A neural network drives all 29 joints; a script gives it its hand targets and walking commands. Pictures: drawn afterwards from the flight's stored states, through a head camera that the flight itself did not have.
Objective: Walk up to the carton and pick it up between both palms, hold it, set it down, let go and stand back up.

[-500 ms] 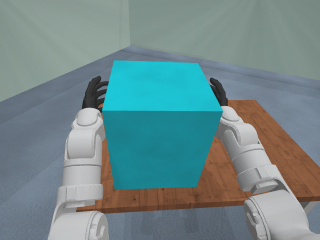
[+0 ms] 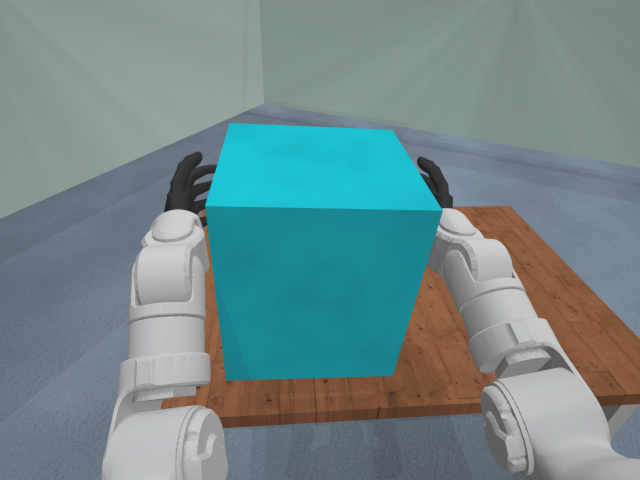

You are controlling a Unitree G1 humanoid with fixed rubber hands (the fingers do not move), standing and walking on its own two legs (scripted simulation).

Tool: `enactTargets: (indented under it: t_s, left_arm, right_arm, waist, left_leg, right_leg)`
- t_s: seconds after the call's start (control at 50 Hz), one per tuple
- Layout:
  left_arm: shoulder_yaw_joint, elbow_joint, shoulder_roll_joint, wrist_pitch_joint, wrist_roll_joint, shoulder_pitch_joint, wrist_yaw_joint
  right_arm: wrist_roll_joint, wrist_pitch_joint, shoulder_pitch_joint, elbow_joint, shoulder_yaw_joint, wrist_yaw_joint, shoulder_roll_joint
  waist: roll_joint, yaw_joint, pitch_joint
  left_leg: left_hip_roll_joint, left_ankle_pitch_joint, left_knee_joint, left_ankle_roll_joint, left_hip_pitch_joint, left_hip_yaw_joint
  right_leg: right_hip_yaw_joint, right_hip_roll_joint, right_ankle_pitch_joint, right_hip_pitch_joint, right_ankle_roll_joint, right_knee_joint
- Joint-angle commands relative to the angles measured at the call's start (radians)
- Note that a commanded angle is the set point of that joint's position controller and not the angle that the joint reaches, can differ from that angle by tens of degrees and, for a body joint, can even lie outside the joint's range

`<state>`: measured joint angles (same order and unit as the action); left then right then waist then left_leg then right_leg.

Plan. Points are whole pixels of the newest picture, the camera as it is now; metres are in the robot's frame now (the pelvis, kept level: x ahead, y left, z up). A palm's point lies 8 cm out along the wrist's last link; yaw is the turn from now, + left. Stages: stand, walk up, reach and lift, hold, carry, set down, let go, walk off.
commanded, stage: hold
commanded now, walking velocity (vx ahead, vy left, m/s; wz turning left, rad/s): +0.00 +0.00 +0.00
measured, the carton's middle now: (312, 251) +0.37 +0.00 +0.19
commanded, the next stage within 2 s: none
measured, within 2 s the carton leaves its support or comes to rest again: neither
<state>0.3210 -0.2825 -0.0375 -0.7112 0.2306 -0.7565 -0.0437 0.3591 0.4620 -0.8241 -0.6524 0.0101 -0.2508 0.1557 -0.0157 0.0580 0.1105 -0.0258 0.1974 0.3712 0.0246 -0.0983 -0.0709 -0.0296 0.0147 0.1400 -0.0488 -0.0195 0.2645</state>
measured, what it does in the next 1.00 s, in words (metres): stands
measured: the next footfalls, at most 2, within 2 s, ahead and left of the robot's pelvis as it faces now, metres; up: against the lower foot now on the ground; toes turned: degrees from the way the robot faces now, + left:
none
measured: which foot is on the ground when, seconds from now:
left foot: down 0.00-1.00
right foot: down 0.00-1.00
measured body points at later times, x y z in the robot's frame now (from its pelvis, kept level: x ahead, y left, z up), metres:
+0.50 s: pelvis +0.00 +0.00 +0.00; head -0.08 +0.02 +0.44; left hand +0.38 +0.15 +0.25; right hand +0.39 -0.15 +0.24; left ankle +0.01 +0.13 -0.75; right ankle +0.01 -0.13 -0.75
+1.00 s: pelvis +0.01 +0.00 +0.00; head -0.07 +0.03 +0.44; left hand +0.39 +0.15 +0.23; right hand +0.39 -0.15 +0.23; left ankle +0.01 +0.13 -0.75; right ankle +0.01 -0.13 -0.75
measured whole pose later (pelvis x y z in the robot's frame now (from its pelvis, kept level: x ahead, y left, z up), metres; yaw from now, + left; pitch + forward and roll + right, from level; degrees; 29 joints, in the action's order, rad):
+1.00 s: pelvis +0.01 +0.00 +0.00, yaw +1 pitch -4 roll -2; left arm 0.31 -0.29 -0.03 -0.71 0.22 -0.73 -0.05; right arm 0.38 0.46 -0.83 -0.67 -0.01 -0.26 0.16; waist -0.03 0.07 0.11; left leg -0.02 0.21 0.38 0.02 -0.09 -0.08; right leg -0.02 0.02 0.15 -0.03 -0.02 0.25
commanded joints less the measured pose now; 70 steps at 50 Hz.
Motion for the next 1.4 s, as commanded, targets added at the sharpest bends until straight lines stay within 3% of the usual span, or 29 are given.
enactTargets:
  t_s: [0.0,0.1,0.12,0.16,0.22,0.28,0.32,0.38,0.46,0.52,0.54,0.56,0.58,0.68,0.74,0.86,1.02,1.1,1.22,1.32,1.34,1.38]
  left_arm:
    - [-0.440,-0.114,-0.624,0.054,-0.097,-0.665,0.135]
    - [-0.500,-0.011,-0.655,0.076,-0.144,-0.662,0.144]
    - [-0.510,0.012,-0.656,0.077,-0.148,-0.681,0.138]
    - [-0.521,0.056,-0.649,0.080,-0.155,-0.697,0.126]
    - [-0.493,0.016,-0.625,0.079,-0.152,-0.685,0.117]
    - [-0.467,-0.006,-0.614,0.072,-0.128,-0.667,0.115]
    - [-0.475,-0.021,-0.627,0.066,-0.133,-0.648,0.115]
    - [-0.501,0.005,-0.651,0.070,-0.144,-0.700,0.110]
    - [-0.453,-0.053,-0.624,0.056,-0.106,-0.701,0.123]
    - [-0.457,-0.074,-0.632,0.052,-0.107,-0.708,0.134]
    - [-0.399,-0.076,-0.622,0.051,-0.087,-0.664,0.121]
    - [-0.419,-0.082,-0.616,0.053,-0.101,-0.677,0.111]
    - [-0.422,-0.071,-0.631,0.055,-0.107,-0.679,0.107]
    - [-0.505,0.021,-0.665,0.067,-0.156,-0.706,0.095]
    - [-0.521,0.037,-0.655,0.061,-0.161,-0.684,0.091]
    - [-0.494,0.038,-0.621,0.047,-0.130,-0.634,0.098]
    - [-0.549,0.125,-0.642,0.040,-0.151,-0.645,0.095]
    - [-0.538,0.114,-0.628,0.034,-0.142,-0.623,0.099]
    - [-0.488,0.041,-0.607,0.031,-0.117,-0.617,0.110]
    - [-0.498,0.040,-0.628,0.043,-0.135,-0.672,0.109]
    - [-0.498,0.007,-0.628,0.046,-0.132,-0.754,0.121]
    - [-0.506,0.002,-0.652,0.055,-0.139,-0.765,0.129]
  right_arm:
    - [0.006,-0.060,-0.833,0.189,-0.246,0.093,-0.747]
    - [0.083,-0.087,-0.883,0.326,-0.342,0.071,-0.766]
    - [0.096,-0.084,-0.870,0.323,-0.354,0.066,-0.766]
    - [0.118,-0.084,-0.874,0.360,-0.392,0.063,-0.776]
    - [0.108,-0.082,-0.892,0.362,-0.402,0.068,-0.785]
    - [0.096,-0.077,-0.869,0.320,-0.383,0.074,-0.777]
    - [0.099,-0.082,-0.900,0.361,-0.387,0.071,-0.778]
    - [0.093,-0.074,-0.879,0.310,-0.361,0.077,-0.770]
    - [0.056,-0.060,-0.846,0.200,-0.303,0.083,-0.744]
    - [0.048,-0.059,-0.844,0.178,-0.272,0.084,-0.734]
    - [0.080,-0.057,-0.878,0.231,-0.319,0.090,-0.749]
    - [0.084,-0.053,-0.872,0.225,-0.313,0.090,-0.747]
    - [0.089,-0.056,-0.882,0.236,-0.318,0.091,-0.752]
    - [0.123,-0.070,-0.909,0.324,-0.355,0.081,-0.774]
    - [0.124,-0.054,-0.869,0.327,-0.364,0.071,-0.758]
    - [0.113,-0.029,-0.779,0.271,-0.351,0.069,-0.735]
    - [0.154,-0.040,-0.834,0.397,-0.412,0.058,-0.766]
    - [0.141,-0.031,-0.807,0.386,-0.408,0.055,-0.759]
    - [0.096,-0.020,-0.780,0.298,-0.353,0.064,-0.742]
    - [0.097,-0.034,-0.838,0.308,-0.347,0.071,-0.767]
    - [0.066,-0.025,-0.829,0.218,-0.303,0.073,-0.763]
    - [0.061,-0.046,-0.866,0.241,-0.296,0.083,-0.765]
  waist:
    - [0.006,0.027,0.175]
    - [0.047,0.039,0.356]
    - [0.060,0.049,0.359]
    - [0.063,0.036,0.409]
    - [0.016,0.005,0.373]
    - [0.011,-0.010,0.316]
    - [0.002,-0.010,0.329]
    - [0.034,0.012,0.302]
    - [0.023,0.019,0.209]
    - [0.055,0.035,0.214]
    - [0.028,-0.041,0.273]
    - [0.024,-0.005,0.258]
    - [0.032,-0.018,0.279]
    - [0.053,0.013,0.368]
    - [0.049,0.031,0.350]
    - [0.037,0.023,0.272]
    - [0.056,0.011,0.352]
    - [0.031,0.012,0.321]
    - [0.005,0.011,0.229]
    - [0.029,0.011,0.269]
    - [0.054,0.046,0.204]
    - [0.075,0.045,0.252]
  left_leg:
    - [0.062,-0.066,-0.077,0.000,0.019,0.061]
    - [0.076,-0.332,0.012,0.028,0.121,0.050]
    - [0.077,-0.372,0.023,0.039,0.138,0.043]
    - [0.081,-0.394,0.036,0.038,0.153,0.042]
    - [0.080,-0.313,0.015,0.012,0.113,0.044]
    - [0.073,-0.254,-0.011,0.002,0.093,0.049]
    - [0.074,-0.259,-0.008,-0.003,0.099,0.050]
    - [0.068,-0.243,-0.017,0.012,0.099,0.048]
    - [0.061,-0.147,-0.053,0.009,0.068,0.055]
    - [0.064,-0.135,-0.057,0.016,0.054,0.055]
    - [0.084,-0.124,-0.053,-0.002,0.060,0.054]
    - [0.077,-0.127,-0.057,-0.001,0.064,0.059]
    - [0.079,-0.148,-0.048,0.001,0.068,0.056]
    - [0.075,-0.316,0.014,0.028,0.141,0.046]
    - [0.072,-0.324,0.015,0.034,0.144,0.041]
    - [0.073,-0.283,-0.013,0.031,0.121,0.041]
    - [0.077,-0.418,0.034,0.042,0.171,0.032]
    - [0.080,-0.369,0.018,0.032,0.162,0.036]
    - [0.078,-0.225,-0.035,0.013,0.111,0.048]
    - [0.077,-0.231,-0.024,0.016,0.107,0.047]
    - [0.069,-0.179,-0.036,0.028,0.075,0.052]
    - [0.067,-0.173,-0.035,0.031,0.067,0.052]
  right_leg:
    - [0.045,0.055,-0.010,-0.005,-0.021,-0.052]
    - [0.039,0.068,-0.258,0.114,-0.032,-0.018]
    - [0.046,0.072,-0.284,0.115,-0.033,-0.014]
    - [0.052,0.075,-0.285,0.111,-0.039,-0.005]
    - [0.052,0.073,-0.208,0.082,-0.036,-0.016]
    - [0.053,0.071,-0.136,0.058,-0.029,-0.027]
    - [0.046,0.075,-0.144,0.059,-0.029,-0.032]
    - [0.047,0.075,-0.097,0.026,-0.021,-0.037]
    - [0.047,0.065,-0.022,0.011,-0.015,-0.051]
    - [0.039,0.058,-0.025,0.027,-0.012,-0.049]
    - [0.038,0.061,0.002,0.056,-0.021,-0.050]
    - [0.037,0.067,-0.012,0.021,-0.024,-0.047]
    - [0.039,0.066,-0.021,0.031,-0.024,-0.046]
    - [0.049,0.079,-0.148,0.042,-0.025,-0.030]
    - [0.049,0.078,-0.160,0.040,-0.026,-0.031]
    - [0.047,0.072,-0.129,0.046,-0.031,-0.035]
    - [0.051,0.084,-0.269,0.084,-0.034,-0.011]
    - [0.048,0.079,-0.245,0.076,-0.039,-0.018]
    - [0.041,0.067,-0.108,0.041,-0.037,-0.043]
    - [0.041,0.065,-0.102,0.037,-0.032,-0.040]
    - [0.043,0.062,-0.062,0.003,-0.027,-0.038]
    - [0.039,0.059,-0.070,0.022,-0.016,-0.031]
